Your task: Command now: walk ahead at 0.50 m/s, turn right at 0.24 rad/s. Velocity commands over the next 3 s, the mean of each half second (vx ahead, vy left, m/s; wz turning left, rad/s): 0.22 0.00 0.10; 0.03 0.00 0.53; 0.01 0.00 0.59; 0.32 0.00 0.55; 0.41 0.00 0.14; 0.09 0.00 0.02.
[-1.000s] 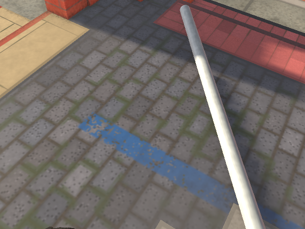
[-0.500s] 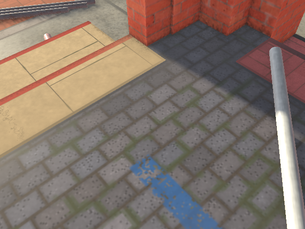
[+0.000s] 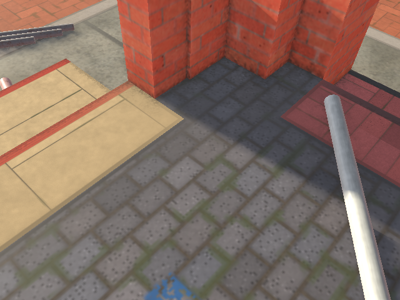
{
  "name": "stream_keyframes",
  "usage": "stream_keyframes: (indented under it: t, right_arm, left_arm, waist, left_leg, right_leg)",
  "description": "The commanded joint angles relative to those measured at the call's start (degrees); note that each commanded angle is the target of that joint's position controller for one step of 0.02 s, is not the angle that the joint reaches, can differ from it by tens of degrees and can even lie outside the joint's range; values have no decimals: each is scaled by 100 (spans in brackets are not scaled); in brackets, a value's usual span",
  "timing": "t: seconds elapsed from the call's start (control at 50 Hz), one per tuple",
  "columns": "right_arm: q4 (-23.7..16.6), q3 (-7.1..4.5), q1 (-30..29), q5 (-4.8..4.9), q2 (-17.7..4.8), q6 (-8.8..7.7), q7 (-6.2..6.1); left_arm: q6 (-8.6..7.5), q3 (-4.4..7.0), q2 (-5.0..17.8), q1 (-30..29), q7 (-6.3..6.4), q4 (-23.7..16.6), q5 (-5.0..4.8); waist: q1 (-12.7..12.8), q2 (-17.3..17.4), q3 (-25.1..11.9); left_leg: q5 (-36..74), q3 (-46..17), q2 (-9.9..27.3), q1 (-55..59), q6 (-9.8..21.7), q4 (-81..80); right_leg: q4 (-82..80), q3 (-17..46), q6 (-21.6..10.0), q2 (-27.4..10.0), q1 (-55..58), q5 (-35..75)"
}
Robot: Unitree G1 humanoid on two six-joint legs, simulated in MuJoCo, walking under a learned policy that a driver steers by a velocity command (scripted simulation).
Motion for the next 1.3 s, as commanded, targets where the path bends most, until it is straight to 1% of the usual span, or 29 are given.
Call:
stream_keyframes:
  t: [0.02,0.1,0.14,0.16,0.18,0.2,0.22,0.26,0.28,0.3,0.34,0.44,0.58,0.64,0.66,0.68,0.7,0.72,0.76,0.82,0.86,1.04,1.14,1.18,1.2,1.22,1.24,1.28,1.3]
  right_arm:
    - [-197,-124,48,-23,-698,-111,-50]
    - [4,-72,146,-14,-684,-72,-150]
    - [125,-77,111,4,-800,-33,-180]
    - [141,-72,34,88,-847,-10,-174]
    - [-57,6,65,178,-647,-43,-171]
    - [45,142,1182,432,39,13,-139]
    - [196,-59,733,279,-632,133,-223]
    - [-49,-78,-110,108,-533,187,-213]
    - [-41,-119,-226,2,-525,278,-188]
    - [-5,-134,-81,-78,-448,396,-141]
    - [10,-141,93,-56,-234,534,-86]
    - [-307,-185,-495,-96,-241,733,-40]
    - [-800,-202,-1124,-72,-331,802,77]
    - [-945,-211,-1052,-31,-308,744,90]
    - [-928,-221,-906,-28,-349,681,72]
    - [-909,-297,-754,-70,-675,600,20]
    - [-1079,-477,-816,-73,-1503,563,-45]
    - [-908,-577,-295,-54,-1600,585,-89]
    - [-958,-449,-849,-2,-1129,635,-139]
    - [-1215,-355,-1351,74,-850,646,-122]
    - [-1202,-385,-1173,82,-956,606,-93]
    - [-1268,-482,-955,-23,-1258,658,-51]
    - [-1350,-516,-1267,-25,-1310,708,22]
    - [-1402,-509,-1575,49,-1267,742,23]
    - [-1460,-455,-1574,102,-1063,733,-2]
    - [-1527,-351,-1260,136,-587,711,-24]
    - [-1479,-464,-1243,-60,-1057,729,-62]
    - [-1290,-542,-1112,-106,-1194,780,18]
    - [-1207,-542,-962,-71,-1157,819,80]
  left_arm:
    - [-77,-28,169,-636,-18,-486,-13]
    - [-181,-67,96,-623,15,-528,73]
    - [-271,-2,233,382,116,-162,124]
    - [-364,44,352,1102,168,97,198]
    - [-423,153,848,1821,237,272,306]
    - [-376,253,1277,1818,229,265,192]
    - [-294,272,1107,1762,225,143,-159]
    - [-255,60,442,596,279,-7,-148]
    - [-246,7,280,402,322,-20,-147]
    - [-223,-11,245,381,372,-5,-149]
    - [-229,28,382,384,412,-17,-91]
    - [-119,76,442,224,461,-66,-26]
    - [89,208,734,383,435,-42,12]
    - [180,276,888,291,425,-53,-12]
    - [213,299,895,356,415,-18,2]
    - [260,283,722,570,374,9,25]
    - [293,155,200,581,341,-331,-33]
    - [382,166,403,-88,434,-455,-16]
    - [396,190,436,15,421,-382,-121]
    - [339,264,610,223,371,-280,37]
    - [363,250,520,199,359,-337,-13]
    - [366,189,512,-160,435,-692,-89]
    - [268,157,549,109,475,-808,-164]
    - [203,138,500,570,517,-722,-157]
    - [159,198,783,710,568,-711,-83]
    - [163,283,1334,514,598,-852,-7]
    - [209,328,1493,246,543,-935,15]
    - [194,152,823,-213,477,-1065,-42]
    - [196,121,729,-432,471,-1141,-34]
  waist:
    - [-36,642,508]
    - [17,680,426]
    - [404,795,-40]
    - [754,661,-384]
    - [917,174,-1088]
    - [417,-1054,-2331]
    - [655,138,-2503]
    - [279,79,-736]
    - [170,3,-346]
    - [58,-94,-267]
    - [-78,-56,-415]
    - [-44,-378,-213]
    - [241,-318,-245]
    - [159,-280,-265]
    - [75,-67,-284]
    - [68,769,-227]
    - [238,2295,-97]
    - [-265,1610,-47]
    - [135,1003,70]
    - [273,934,-339]
    - [226,737,-450]
    - [-27,943,-317]
    - [110,1044,-423]
    - [434,950,-404]
    - [450,503,-381]
    - [211,-841,-401]
    - [204,-932,-156]
    - [-73,-235,134]
    - [-168,-310,129]
  left_leg:
    - [2117,-326,1631,-191,532,-414]
    - [4732,63,1664,138,303,549]
    - [5687,-61,1568,273,194,1729]
    - [5017,-7,1336,-72,69,2727]
    - [2648,50,1001,-1218,-64,4227]
    - [-2746,-223,-7,-2707,-233,6430]
    - [-2281,-1157,106,-2613,-199,6621]
    - [-1605,-900,583,-2952,-223,6000]
    - [-1373,-846,691,-2811,-266,5759]
    - [-1173,-747,692,-2404,-324,5684]
    - [-1005,-612,585,-2150,-398,5719]
    - [-523,-457,785,-2576,-467,4708]
    - [-959,-126,729,-2330,-359,3528]
    - [-864,-6,611,-1841,-202,2577]
    - [-368,-111,557,-1431,-121,1904]
    - [-12,-994,1002,-1148,27,877]
    - [2019,-3240,2570,-699,695,586]
    - [2752,-3186,2713,-965,1348,683]
    - [2270,-2260,1963,-1080,1080,751]
    - [2784,-1893,1506,-740,891,914]
    - [2798,-1996,1514,-571,932,949]
    - [1725,-2875,1465,-780,1037,981]
    - [1942,-3358,1289,-1135,789,1171]
    - [1465,-3324,963,-1598,400,1395]
    - [516,-3032,589,-2153,43,1807]
    - [-1298,-1861,-297,-3055,-318,3065]
    - [-2120,-1227,-441,-3266,-405,4148]
    - [-1554,-1308,-88,-2980,-450,5250]
    - [-1260,-1208,-68,-2990,-513,5530]
  right_leg:
    - [-593,-137,-115,127,-80,428]
    - [-1311,-553,-401,498,744,111]
    - [-1697,-599,-602,839,1744,-66]
    - [-2325,-491,-719,709,2747,943]
    - [-1879,461,-956,-505,4326,3496]
    - [-1499,2446,-2111,-2402,6075,6480]
    - [-1730,2105,-2009,-2044,5406,5988]
    - [-2623,1080,-1464,-1538,3725,4091]
    - [-2875,710,-1257,-1335,3157,3668]
    - [-3037,379,-1145,-1172,2639,3468]
    - [-3136,8,-1229,-1122,2316,3330]
    - [-3418,-411,-1180,-1057,2132,856]
    - [-3140,-392,-1188,-1490,2520,-227]
    - [-2601,-535,-891,-1541,2571,-136]
    - [-2205,-698,-599,-1435,2396,-271]
    - [-1238,-1063,-178,-1018,2072,-854]
    - [89,-1402,345,70,603,-3044]
    - [1011,-483,364,347,357,-3353]
    - [1333,-20,311,224,322,-2381]
    - [1568,10,277,347,421,-1780]
    - [1483,80,333,353,400,-1744]
    - [98,250,323,521,822,-2015]
    - [-910,273,138,770,1758,-2053]
    - [-2301,206,55,822,2708,-1310]
    - [-3087,746,-76,211,3261,-1260]
    - [-3623,2329,-514,-1361,3728,-1378]
    - [-3559,2767,-1130,-1881,2877,-685]
    - [-3382,1791,-1099,-1310,2384,-157]
    - [-3305,1266,-925,-953,2467,-2]
Next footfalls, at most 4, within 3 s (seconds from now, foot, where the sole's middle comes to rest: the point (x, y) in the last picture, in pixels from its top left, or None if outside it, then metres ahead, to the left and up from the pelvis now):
0.16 right None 0.26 -0.11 -0.78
0.68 left None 0.20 0.09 -0.78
1.20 right None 0.26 -0.09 -0.78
1.68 left None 0.11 0.07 -0.78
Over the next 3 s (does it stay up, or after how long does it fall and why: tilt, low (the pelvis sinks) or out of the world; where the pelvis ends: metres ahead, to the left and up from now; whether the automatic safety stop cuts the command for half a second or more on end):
stays up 0.44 0.41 -0.01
